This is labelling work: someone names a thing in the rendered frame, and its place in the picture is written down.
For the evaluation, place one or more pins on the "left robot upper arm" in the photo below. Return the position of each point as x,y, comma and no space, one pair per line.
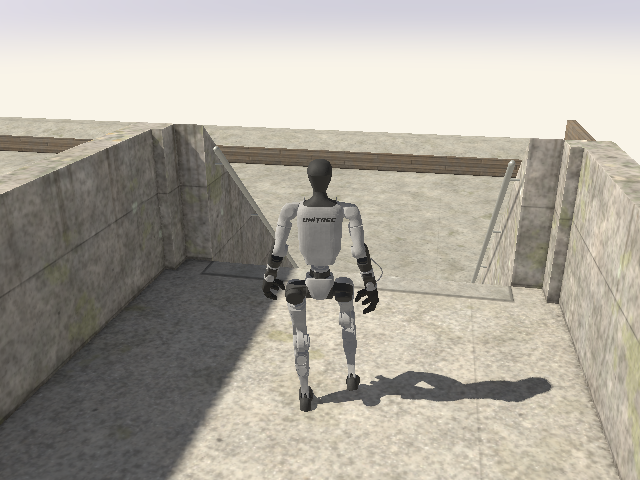
288,212

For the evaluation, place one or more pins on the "right robot upper arm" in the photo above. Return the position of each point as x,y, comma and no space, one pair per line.
351,212

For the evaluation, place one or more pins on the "robot left forearm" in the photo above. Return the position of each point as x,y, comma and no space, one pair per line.
272,266

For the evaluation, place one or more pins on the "robot head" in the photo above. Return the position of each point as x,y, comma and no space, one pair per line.
319,173

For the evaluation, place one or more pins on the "left robot shin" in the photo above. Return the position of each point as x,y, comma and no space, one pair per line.
302,367

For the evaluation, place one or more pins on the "right robot hand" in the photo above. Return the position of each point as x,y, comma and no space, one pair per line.
372,297

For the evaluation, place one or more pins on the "left robot hand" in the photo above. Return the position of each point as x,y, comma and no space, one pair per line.
273,285

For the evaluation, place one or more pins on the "robot right forearm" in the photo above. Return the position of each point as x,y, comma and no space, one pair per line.
366,271

